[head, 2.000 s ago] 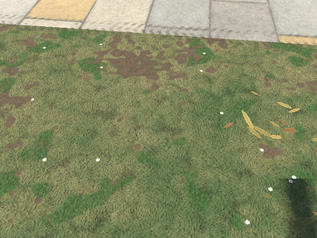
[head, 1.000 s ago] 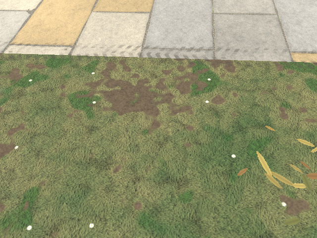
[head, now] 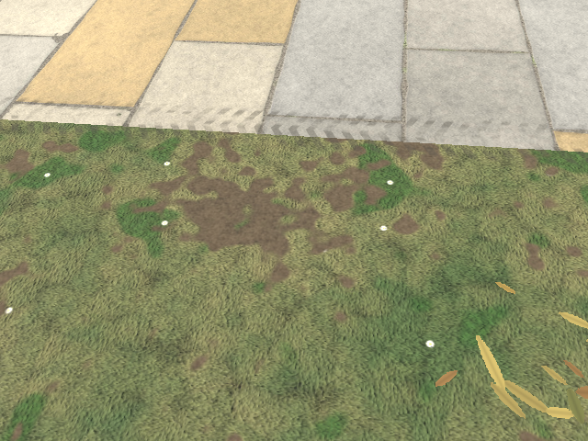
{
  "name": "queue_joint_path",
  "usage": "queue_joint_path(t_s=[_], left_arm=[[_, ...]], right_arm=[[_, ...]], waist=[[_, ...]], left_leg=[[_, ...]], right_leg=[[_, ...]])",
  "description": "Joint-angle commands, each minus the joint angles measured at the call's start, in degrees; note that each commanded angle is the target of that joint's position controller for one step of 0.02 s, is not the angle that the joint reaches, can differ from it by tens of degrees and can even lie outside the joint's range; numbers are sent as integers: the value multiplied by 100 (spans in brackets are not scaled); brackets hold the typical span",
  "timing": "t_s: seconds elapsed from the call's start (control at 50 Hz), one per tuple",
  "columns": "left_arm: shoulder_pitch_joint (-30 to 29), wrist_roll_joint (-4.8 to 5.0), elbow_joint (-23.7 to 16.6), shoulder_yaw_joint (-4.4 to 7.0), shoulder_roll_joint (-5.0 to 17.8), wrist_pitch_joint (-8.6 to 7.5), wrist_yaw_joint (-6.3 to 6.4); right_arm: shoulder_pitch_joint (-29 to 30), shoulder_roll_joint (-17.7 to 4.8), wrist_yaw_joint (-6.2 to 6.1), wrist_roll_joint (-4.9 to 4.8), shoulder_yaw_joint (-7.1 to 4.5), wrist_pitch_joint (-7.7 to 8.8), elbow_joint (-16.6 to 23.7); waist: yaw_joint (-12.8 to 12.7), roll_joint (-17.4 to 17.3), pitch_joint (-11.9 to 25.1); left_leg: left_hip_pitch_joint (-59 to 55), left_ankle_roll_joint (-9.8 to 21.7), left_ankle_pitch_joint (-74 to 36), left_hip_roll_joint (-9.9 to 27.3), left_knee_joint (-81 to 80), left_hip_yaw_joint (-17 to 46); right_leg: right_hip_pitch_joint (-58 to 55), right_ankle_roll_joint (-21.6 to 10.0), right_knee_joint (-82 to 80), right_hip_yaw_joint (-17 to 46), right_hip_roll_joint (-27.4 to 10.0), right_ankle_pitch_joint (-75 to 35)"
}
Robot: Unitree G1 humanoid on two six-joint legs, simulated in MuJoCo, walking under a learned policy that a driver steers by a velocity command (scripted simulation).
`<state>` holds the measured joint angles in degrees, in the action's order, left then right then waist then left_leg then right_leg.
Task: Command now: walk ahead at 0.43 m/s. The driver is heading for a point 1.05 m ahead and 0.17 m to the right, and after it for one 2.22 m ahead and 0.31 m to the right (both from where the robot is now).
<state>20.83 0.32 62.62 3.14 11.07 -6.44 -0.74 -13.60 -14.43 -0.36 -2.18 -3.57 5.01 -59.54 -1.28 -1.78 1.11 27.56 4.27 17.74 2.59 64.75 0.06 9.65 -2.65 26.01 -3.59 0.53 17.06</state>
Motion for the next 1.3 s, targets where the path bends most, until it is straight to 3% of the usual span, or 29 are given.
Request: queue_joint_path(t_s=[0.02, 0.14, 0.24, 0.3, 0.34, 0.36, 0.38, 0.4, 0.42, 0.44, 0.46, 0.48, 0.52, 0.56, 0.68, 0.78, 0.82, 0.86, 0.9, 0.92, 0.94, 0.96, 0.98, 1.02, 1.04, 1.08, 1.14, 1.22, 1.3], left_arm=[[159, -55, -227, -14, 538, -42, -4], [608, -61, -237, 15, 803, 30, 186], [946, 32, -120, 79, 809, 74, 206], [782, 31, -163, 160, 970, 144, 219], [594, 0, -226, 187, 1054, 227, 217], [466, -35, -332, 141, 987, 233, 199], [1048, -35, -444, -36, 322, 148, 120], [1047, 84, -372, -111, 167, -41, 61], [452, 249, -575, 32, 651, -149, 47], [-44, 290, -733, 64, 832, -196, 80], [-267, 219, -779, 113, 848, -182, 146], [-213, 133, -767, 175, 813, -100, 197], [59, 110, -750, 154, 500, 67, 228], [-163, 119, -867, 161, 493, 171, 239], [-1344, 85, -1285, 140, 536, 155, 106], [-2255, 104, -1691, 26, 437, 157, -85], [-2427, 106, -1878, 18, 473, 158, -184], [-2255, 106, -1997, 83, 649, 164, -267], [-1025, 114, -1787, 321, 1070, 187, -284], [-24, 111, -1579, 538, 1555, 215, -199], [317, 118, -1547, 676, 2214, 225, -137], [532, 69, -1626, 539, 1849, 206, -124], [344, 10, -1618, 444, 1483, 184, -96], [-533, 26, -1856, 327, 1104, 153, -85], [-802, -24, -1963, 274, 967, 144, -76], [-888, -7, -2035, 280, 1035, 139, -43], [-634, 46, -2035, 356, 1312, 134, 79], [-311, 62, -1954, 338, 1251, 174, 145], [52, 69, -1747, 308, 1187, 173, 127]], right_arm=[[382, -384, 37, 64, -109, 87, 363], [1706, -50, 116, 90, 2, 0, 841], [2419, -112, 264, 40, 64, 43, 1153], [2224, -350, 334, 38, -15, 109, 1220], [910, -756, 286, 34, -236, 104, 887], [-168, -1026, 231, 53, -362, 74, 602], [-1103, -1545, 176, 228, -484, 34, 432], [-1126, -1274, 184, 220, -357, 15, 362], [-545, -924, 202, 141, -249, 45, 411], [27, -639, 205, 123, -162, 79, 554], [443, -457, 241, 184, -99, 131, 603], [639, -271, 270, 247, -40, 179, 599], [548, -260, 278, 262, -19, 189, 480], [365, -462, 188, 273, -53, 202, 381], [-134, -693, -13, 272, -82, 191, 288], [-668, -791, -46, 209, -103, 90, 158], [-745, -848, -58, 186, -132, -11, 151], [-563, -1017, -92, 167, -183, -101, 265], [-356, -1107, -145, 176, -203, -210, 415], [-380, -1027, -173, 217, -154, -200, 549], [-941, -173, -50, 379, 118, -21, 832], [-543, -476, 50, 185, 94, 270, 918], [54, -819, 107, -25, -12, 432, 1089], [357, -785, 47, 107, -32, 476, 1114], [277, -836, 18, 165, -92, 390, 1112], [166, -700, 5, 228, -112, 216, 1181], [660, -544, -38, 311, -81, 112, 1402], [1398, -366, 34, 257, 7, 153, 1586], [1786, -559, 133, 192, -8, 229, 1768]], waist=[[38, 699, -625], [-195, 592, -805], [-278, 609, -1049], [19, 754, -715], [718, 983, 171], [1179, 919, 830], [968, -402, 1877], [895, -1051, 2427], [826, -844, 1475], [661, -395, 778], [418, 71, 368], [182, 41, 179], [-28, -173, 45], [-75, -190, -209], [240, -57, -411], [573, 45, -663], [566, 16, -692], [347, -191, -468], [-356, -301, 292], [-764, 56, 869], [-286, 1559, 1582], [-501, 1286, 2251], [-609, 1031, 1541], [-154, 135, 619], [81, 169, 457], [284, 249, 292], [209, 343, 48], [-145, 635, -67], [-324, 718, -183]], left_leg=[[1658, -15, -795, 485, -333, 191], [1382, -279, -1951, 212, -2376, -175], [1247, -92, -2105, 95, -3251, -222], [637, 152, -1605, -126, -3496, -342], [-1141, 403, -1401, -540, -3471, -619], [-2921, 647, -1439, -112, -3270, -125], [-5229, 1523, -325, 1516, -3528, 2558], [-5459, 1818, 286, 2098, -4736, 4576], [-4748, 1455, 428, 1811, -4886, 3808], [-3716, 1220, -9, 1614, -4987, 2828], [-2724, 1061, -543, 1404, -5168, 2181], [-2062, 932, -906, 1165, -5327, 1694], [-1442, 969, -1001, 1002, -5621, 1276], [-1225, 1006, -1143, 1009, -5872, 890], [-1742, 682, -1840, 857, -5977, -94], [-2830, 551, -2036, 1132, -5781, -516], [-3316, 472, -2512, 1302, -5449, -621], [-3516, 338, -4221, 1368, -4786, -808], [-3261, 111, -5784, 1175, -3014, -1103], [-2058, -126, -4795, 955, -1394, -1157], [621, -530, -206, -163, 885, -920], [1563, -463, 1453, -568, 1747, 332], [2126, -275, 1032, -190, 1788, 570], [1617, -227, 280, 283, 803, 479], [1119, -267, 149, 429, 439, 500], [744, -425, 71, 460, -111, 437], [785, -688, -741, 323, -1245, 284], [287, -686, -2371, 12, -2999, 140], [334, -490, -2365, -14, -3505, 239]], right_leg=[[-771, -668, -1832, 1660, -1421, -822], [-579, -692, -2073, 808, -1177, -1867], [-1141, -705, -2023, 602, -1429, -2093], [-1683, -577, -1359, 478, -1580, -3817], [-1603, -391, 192, 256, -1386, -5762], [-510, -212, 1596, 187, -1169, -5073], [1805, 161, 4023, 111, -231, -2140], [2629, 149, 5294, 1007, 325, 1403], [3246, 14, 5700, 1169, -73, 1227], [3266, -71, 5530, 946, -410, 721], [2965, -89, 5103, 827, -679, 254], [2556, -111, 4758, 841, -879, 5], [2165, -101, 4388, 820, -1008, -99], [2432, 3, 3979, 777, -1091, -381], [2958, 91, 1989, 670, -885, -2257], [3242, -18, 1034, 383, -679, -2260], [3345, -134, 874, 249, -594, -1742], [2824, -318, 830, -69, -319, -1096], [1104, -602, 625, -369, 200, -981], [-658, -913, 530, 441, -127, -1132], [-2954, -2007, 196, 3583, -1676, -522], [-3609, -2294, -825, 5284, -2125, -196], [-3263, -1887, -829, 4340, -1870, -558], [-1416, -1525, -908, 2906, -1395, -1641], [-729, -1460, -1049, 2549, -1235, -2025], [-58, -1482, -1263, 2295, -1081, -2259], [414, -1426, -1412, 1896, -885, -2341], [576, -1041, -1368, 1495, -587, -1611], [-74, -968, -1063, 1840, -931, -1346]])
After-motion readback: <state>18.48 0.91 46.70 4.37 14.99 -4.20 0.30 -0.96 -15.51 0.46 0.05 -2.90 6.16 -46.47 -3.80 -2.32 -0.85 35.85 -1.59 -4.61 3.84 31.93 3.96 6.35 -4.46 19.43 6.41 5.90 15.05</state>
